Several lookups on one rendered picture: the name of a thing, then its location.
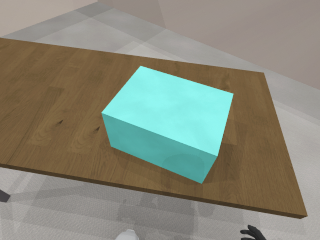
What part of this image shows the table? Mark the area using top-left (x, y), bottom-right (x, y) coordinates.
top-left (0, 38), bottom-right (308, 219)

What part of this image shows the robot right hand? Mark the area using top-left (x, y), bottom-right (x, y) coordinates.
top-left (240, 225), bottom-right (266, 240)

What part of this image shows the left robot shin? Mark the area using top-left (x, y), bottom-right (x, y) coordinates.
top-left (125, 229), bottom-right (135, 233)

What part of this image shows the carton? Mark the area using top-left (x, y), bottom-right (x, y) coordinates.
top-left (101, 66), bottom-right (234, 184)

